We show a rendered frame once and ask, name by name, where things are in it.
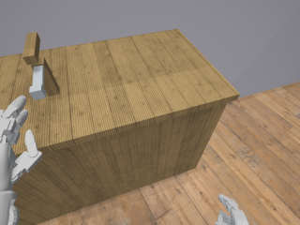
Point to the robot right hand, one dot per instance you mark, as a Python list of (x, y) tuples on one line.
[(237, 217)]

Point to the counter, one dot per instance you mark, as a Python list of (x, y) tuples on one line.
[(119, 114)]

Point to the left robot forearm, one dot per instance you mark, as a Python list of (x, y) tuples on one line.
[(9, 213)]

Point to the tap lever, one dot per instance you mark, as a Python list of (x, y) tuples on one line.
[(37, 90)]

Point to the robot left hand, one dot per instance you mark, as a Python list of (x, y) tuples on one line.
[(11, 121)]

